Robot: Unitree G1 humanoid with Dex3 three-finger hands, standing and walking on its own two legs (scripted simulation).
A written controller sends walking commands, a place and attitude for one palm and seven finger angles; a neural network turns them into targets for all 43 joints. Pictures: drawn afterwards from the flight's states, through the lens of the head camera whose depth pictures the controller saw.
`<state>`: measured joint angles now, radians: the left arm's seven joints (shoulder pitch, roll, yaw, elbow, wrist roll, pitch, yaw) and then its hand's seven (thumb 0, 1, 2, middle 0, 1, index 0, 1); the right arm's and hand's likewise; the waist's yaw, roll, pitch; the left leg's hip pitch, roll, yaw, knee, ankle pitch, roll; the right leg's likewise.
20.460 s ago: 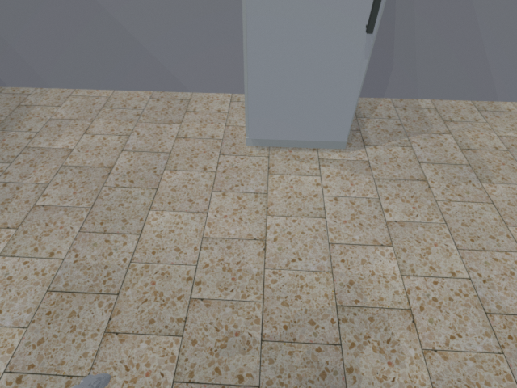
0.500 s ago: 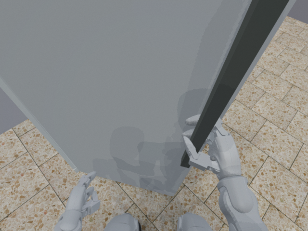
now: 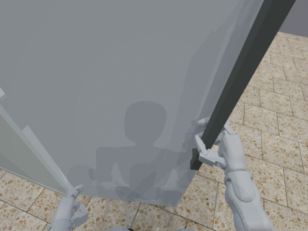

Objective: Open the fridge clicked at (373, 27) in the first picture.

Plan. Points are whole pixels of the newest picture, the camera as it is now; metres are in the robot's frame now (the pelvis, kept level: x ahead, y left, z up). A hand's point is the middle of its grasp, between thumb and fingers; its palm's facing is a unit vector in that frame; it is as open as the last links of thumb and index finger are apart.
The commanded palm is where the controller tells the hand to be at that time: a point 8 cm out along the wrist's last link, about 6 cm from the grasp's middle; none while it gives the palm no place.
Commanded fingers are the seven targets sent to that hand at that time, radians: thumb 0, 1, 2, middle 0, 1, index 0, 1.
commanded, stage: stop walking and hold the door back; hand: right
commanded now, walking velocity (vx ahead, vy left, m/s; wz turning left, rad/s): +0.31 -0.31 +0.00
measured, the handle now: (220, 104) +0.33 -0.11 +0.20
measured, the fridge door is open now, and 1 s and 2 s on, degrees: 77 72 70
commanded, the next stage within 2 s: loosen the grip on the handle in 1.70 s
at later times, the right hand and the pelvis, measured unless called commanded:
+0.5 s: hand (200, 145) +0.29 -0.09 +0.12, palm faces +0.22 +0.95 -0.23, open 6.0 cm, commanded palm +0.29 -0.16 +0.10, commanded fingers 0.00 -0.90 -0.90 0.45 1.40 0.45 1.40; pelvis -0.13 +0.09 +0.01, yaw -7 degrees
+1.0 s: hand (202, 128) +0.33 -0.09 +0.12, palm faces +0.10 +0.98 -0.19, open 6.0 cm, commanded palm +0.31 -0.17 +0.10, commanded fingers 0.00 -0.90 -0.90 0.45 1.40 0.45 1.40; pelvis -0.13 +0.06 -0.01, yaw +0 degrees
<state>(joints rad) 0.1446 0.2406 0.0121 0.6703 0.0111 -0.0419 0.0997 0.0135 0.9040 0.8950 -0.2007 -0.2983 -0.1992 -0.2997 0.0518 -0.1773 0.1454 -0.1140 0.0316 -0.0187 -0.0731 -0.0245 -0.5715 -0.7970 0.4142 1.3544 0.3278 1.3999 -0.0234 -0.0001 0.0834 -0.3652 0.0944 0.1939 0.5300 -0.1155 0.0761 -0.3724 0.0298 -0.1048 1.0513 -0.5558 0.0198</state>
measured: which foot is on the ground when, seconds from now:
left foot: down 0.00-0.10, up 0.12-0.30, down 0.32-1.00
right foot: up 0.00-0.08, down 0.10-0.32, up 0.34-0.78, down 0.80-1.00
